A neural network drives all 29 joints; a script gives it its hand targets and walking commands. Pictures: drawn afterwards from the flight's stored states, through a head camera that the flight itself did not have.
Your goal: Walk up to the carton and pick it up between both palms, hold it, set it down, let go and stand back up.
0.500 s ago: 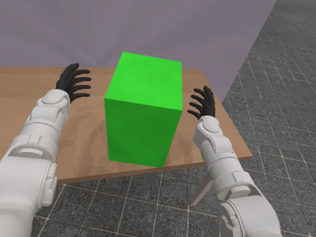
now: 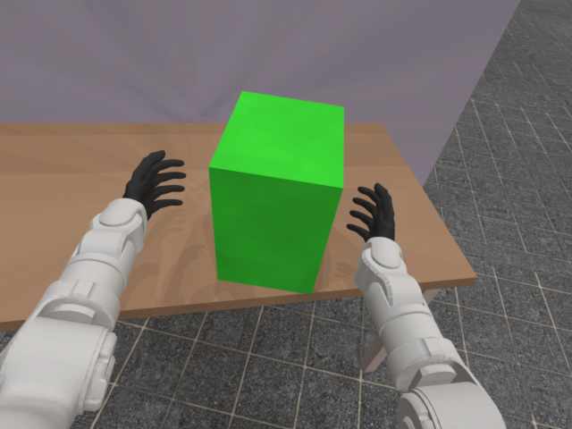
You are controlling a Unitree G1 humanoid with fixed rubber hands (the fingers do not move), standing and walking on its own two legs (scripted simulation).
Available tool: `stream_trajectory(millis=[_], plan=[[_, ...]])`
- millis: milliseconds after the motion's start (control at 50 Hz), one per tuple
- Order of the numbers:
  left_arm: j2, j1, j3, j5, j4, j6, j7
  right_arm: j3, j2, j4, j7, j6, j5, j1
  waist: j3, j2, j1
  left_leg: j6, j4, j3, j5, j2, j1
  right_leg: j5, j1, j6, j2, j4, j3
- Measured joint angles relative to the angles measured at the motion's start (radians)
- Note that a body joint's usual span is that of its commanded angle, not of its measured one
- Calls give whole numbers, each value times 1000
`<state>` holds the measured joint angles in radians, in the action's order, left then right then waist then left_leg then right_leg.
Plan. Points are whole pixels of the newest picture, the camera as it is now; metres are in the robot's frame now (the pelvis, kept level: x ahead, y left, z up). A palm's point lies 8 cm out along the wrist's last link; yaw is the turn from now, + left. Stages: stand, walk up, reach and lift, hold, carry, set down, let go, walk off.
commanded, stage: set down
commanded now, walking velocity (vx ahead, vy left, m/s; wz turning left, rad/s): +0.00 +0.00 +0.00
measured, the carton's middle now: (278, 196) +0.54 -0.02 +0.02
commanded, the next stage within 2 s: none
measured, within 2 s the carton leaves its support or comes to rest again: neither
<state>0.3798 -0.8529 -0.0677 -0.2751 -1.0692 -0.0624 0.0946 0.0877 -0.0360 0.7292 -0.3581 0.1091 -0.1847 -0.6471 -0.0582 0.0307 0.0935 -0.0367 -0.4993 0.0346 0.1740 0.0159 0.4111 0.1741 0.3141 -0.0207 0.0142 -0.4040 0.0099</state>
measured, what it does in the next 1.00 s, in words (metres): stands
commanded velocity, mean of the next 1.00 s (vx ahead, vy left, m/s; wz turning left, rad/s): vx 0.00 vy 0.00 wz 0.00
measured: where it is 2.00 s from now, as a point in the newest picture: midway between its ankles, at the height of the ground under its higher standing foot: outside the picture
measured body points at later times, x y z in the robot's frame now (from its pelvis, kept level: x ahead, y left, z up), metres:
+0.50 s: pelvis +0.02 +0.00 +0.00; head +0.04 +0.02 +0.45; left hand +0.39 +0.23 +0.05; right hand +0.34 -0.15 +0.04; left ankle +0.05 +0.09 -0.74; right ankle +0.02 -0.14 -0.74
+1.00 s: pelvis +0.02 -0.01 +0.00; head +0.04 +0.02 +0.45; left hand +0.32 +0.24 +0.01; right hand +0.29 -0.15 +0.01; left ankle +0.05 +0.09 -0.74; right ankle +0.02 -0.14 -0.74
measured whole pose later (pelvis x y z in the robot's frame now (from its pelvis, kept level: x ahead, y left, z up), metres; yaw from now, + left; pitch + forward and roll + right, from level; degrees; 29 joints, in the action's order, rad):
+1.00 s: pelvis +0.02 -0.01 +0.00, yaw +0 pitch -4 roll -2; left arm 0.40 -0.13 0.00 -0.22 -0.45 0.01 0.17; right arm -0.07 -0.09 0.39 -0.38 -0.16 -0.13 0.02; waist 0.11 0.03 -0.03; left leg -0.02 -0.54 0.03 0.26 0.03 0.20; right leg 0.25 0.10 -0.01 0.02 -0.42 0.01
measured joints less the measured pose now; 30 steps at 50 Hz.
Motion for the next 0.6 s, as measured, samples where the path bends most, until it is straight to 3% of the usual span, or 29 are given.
stream_trajectory(millis=[240, 460, 600], plan=[[8, 189, 73, 58, 203, -22, 24, -77, -14, -139, -36, -46, -41, 167, 24, 27, -32, 14, -6, -1, 22, 13, -49, 13, -53, 9, 13, 8, -1], [2, 389, 95, 76, 427, -51, 52, -111, -21, -267, -54, -100, -11, 364, 95, -3, -72, 11, 0, 0, 41, 9, -131, 23, -144, 5, 9, 31, -2], [-13, 521, 89, 63, 530, -12, 63, -121, -19, -339, -45, -160, 17, 501, 131, -5, -90, 10, -7, 7, 53, 11, -159, 35, -166, 6, 10, 19, -9]])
